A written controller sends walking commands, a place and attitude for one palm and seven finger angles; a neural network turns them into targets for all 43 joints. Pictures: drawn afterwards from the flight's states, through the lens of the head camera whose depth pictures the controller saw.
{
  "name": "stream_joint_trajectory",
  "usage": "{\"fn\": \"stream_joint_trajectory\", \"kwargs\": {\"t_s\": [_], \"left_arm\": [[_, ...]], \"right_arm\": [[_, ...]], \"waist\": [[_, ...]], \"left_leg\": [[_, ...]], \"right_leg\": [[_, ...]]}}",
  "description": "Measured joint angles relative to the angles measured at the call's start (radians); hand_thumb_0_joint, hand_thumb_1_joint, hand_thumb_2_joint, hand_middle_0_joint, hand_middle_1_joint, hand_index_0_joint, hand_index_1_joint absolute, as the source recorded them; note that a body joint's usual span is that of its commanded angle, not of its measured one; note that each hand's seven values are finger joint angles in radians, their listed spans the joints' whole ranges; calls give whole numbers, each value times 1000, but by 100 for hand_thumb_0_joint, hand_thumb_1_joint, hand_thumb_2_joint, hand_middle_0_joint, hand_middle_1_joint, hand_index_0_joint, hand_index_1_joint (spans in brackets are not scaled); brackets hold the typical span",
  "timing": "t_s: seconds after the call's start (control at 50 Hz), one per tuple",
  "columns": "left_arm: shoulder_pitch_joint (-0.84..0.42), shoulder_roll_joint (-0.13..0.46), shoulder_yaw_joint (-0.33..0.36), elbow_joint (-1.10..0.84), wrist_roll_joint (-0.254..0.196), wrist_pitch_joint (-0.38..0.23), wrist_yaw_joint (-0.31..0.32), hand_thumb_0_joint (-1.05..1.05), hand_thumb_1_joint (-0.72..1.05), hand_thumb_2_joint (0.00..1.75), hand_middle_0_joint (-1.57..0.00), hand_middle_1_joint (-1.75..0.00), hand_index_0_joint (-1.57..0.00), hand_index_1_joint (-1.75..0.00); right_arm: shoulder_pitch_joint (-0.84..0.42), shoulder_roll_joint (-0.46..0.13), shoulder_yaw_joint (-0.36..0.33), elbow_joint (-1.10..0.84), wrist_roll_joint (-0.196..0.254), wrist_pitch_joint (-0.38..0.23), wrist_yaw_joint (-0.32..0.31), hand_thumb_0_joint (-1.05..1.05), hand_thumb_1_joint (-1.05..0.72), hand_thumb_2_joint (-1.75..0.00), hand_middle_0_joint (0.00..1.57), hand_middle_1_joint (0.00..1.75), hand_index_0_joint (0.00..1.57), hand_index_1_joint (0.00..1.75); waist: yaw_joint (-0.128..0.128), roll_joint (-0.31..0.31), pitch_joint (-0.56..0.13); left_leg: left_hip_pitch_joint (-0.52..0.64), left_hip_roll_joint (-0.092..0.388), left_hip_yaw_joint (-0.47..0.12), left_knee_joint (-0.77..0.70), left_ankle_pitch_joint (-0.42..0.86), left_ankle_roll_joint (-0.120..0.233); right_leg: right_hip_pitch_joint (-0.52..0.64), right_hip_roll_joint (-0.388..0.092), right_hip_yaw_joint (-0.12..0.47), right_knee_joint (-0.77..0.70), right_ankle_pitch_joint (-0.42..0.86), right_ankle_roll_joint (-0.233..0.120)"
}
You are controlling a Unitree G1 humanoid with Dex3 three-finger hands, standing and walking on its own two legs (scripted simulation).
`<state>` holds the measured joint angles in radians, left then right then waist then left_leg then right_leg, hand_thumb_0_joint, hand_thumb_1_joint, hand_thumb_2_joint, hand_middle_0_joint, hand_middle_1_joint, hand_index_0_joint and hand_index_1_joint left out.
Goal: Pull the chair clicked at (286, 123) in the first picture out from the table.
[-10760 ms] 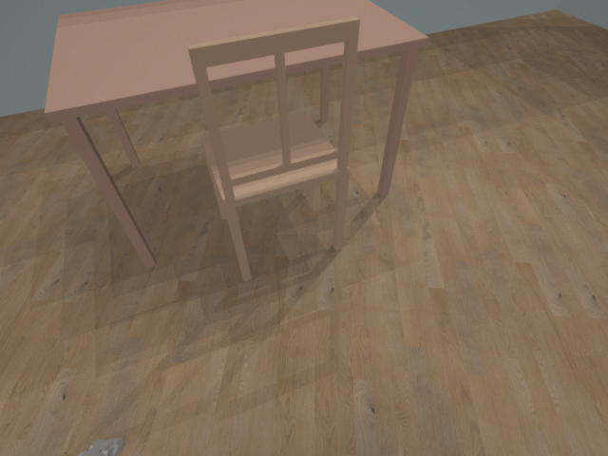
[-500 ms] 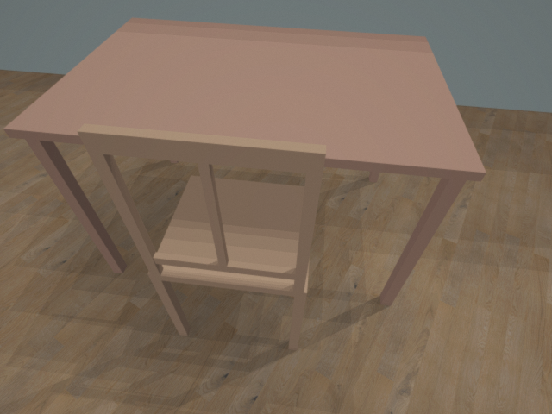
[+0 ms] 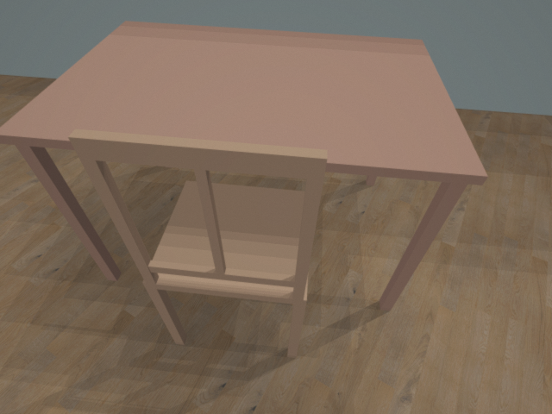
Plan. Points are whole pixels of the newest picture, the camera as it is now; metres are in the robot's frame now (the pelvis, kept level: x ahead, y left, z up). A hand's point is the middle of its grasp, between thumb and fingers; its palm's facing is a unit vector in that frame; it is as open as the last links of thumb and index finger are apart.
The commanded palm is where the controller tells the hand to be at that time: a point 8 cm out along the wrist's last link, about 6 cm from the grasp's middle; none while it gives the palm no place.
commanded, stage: come to a stop and stand still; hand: left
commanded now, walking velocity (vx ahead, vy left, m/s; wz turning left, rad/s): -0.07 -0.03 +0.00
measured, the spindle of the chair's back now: (212, 227) +0.48 +0.18 -0.07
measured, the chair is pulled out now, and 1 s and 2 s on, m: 0.00 0.00 0.00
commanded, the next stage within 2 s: look again from close up in 0.98 s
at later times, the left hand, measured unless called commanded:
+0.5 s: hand out of the picture +0.08 +0.23 -0.16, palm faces -0.03 -0.96 -0.28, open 7.4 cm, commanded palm none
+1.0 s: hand out of the picture -0.01 +0.18 -0.17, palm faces -0.02 -0.98 -0.22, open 7.4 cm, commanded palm none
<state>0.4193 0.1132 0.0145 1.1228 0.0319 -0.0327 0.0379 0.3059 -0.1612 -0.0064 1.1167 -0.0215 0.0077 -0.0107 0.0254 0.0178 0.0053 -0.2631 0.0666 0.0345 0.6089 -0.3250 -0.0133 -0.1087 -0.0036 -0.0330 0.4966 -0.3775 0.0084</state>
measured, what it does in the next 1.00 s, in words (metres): stands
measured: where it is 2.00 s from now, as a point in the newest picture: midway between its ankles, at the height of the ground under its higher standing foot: outside the picture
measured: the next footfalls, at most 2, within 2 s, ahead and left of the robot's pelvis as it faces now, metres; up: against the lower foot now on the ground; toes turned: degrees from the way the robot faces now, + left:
none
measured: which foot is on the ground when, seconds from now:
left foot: down 0.00-1.00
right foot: down 0.00-1.00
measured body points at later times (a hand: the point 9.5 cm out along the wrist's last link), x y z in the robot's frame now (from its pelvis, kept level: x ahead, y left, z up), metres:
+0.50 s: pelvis +0.01 +0.03 +0.00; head +0.03 +0.02 +0.45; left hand +0.08 +0.28 -0.14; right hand +0.04 -0.20 -0.16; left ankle -0.01 +0.13 -0.73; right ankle -0.07 -0.12 -0.73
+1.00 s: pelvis +0.00 +0.00 +0.01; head +0.03 +0.00 +0.46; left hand +0.00 +0.24 -0.15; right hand +0.03 -0.23 -0.15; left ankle -0.01 +0.13 -0.73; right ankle -0.07 -0.12 -0.73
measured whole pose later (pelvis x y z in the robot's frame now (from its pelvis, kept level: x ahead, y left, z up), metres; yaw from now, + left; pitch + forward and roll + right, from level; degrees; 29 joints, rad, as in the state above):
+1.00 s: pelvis +0.00 +0.00 +0.01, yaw -2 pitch +0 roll +1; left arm 0.31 0.18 -0.02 1.09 0.02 0.00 0.04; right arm 0.21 -0.19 0.01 1.09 0.00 0.00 -0.02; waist 0.01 -0.02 0.05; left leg -0.18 0.03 0.08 0.46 -0.27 -0.01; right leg -0.10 -0.04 0.00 0.46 -0.35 0.02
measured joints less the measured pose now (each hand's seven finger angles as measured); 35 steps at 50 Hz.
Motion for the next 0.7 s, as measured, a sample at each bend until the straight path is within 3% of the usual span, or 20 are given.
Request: {"fn": "stream_joint_trajectory", "kwargs": {"t_s": [0.06,0.1,0.16,0.24,0.26,0.46,0.7], "left_arm": [[1,-1,-9,3,0,-10,9,0,91,90,-20,-30,-20,-30],[-19,5,-13,3,-8,-3,8,1,91,90,-20,-30,-20,-30],[-52,22,-15,-15,-14,8,11,1,91,90,-20,-30,-20,-30],[-103,47,-14,-45,-12,8,14,1,91,90,-20,-30,-20,-30],[-118,53,-14,-51,-13,11,14,1,91,90,-20,-30,-20,-30],[-210,96,-12,-107,-15,31,13,0,91,90,-20,-30,-20,-29],[-182,87,-24,-99,-13,35,2,0,91,90,-20,-30,-20,-30]], "right_arm": [[-14,-1,0,-40,3,-19,-5,1,-91,-90,20,30,19,30],[-13,-4,3,-57,6,-39,-10,1,-92,-90,20,30,19,30],[-8,-6,10,-61,8,-36,-21,1,-92,-90,20,30,19,30],[-30,-11,12,-51,8,-20,-23,1,-94,-90,20,30,20,30],[-35,-12,13,-50,9,-22,-21,1,-94,-90,20,30,20,30],[-64,-21,15,-56,9,-16,-13,1,-92,-90,20,30,20,30],[-86,-28,18,-54,12,-10,-5,0,-91,-90,20,30,20,30]], "waist": [[-23,-5,20],[-30,-7,31],[-25,-2,26],[-22,-9,26],[-26,-10,28],[-37,-16,28],[-29,-24,37]], "left_leg": [[-12,-6,6,24,-34,1],[-7,-18,15,27,-37,12],[3,-32,26,27,-47,30],[5,-48,48,23,-53,34],[10,-52,49,16,-49,36],[52,-69,61,-54,-10,38],[70,-59,58,-118,34,22]], "right_leg": [[-22,-6,14,34,-15,9],[-46,-19,16,91,-17,-2],[-44,-33,18,102,-29,-26],[-32,-53,42,66,-50,41],[-31,-57,43,66,-46,45],[-9,-73,51,33,-26,49],[-2,-60,47,-6,4,34]]}}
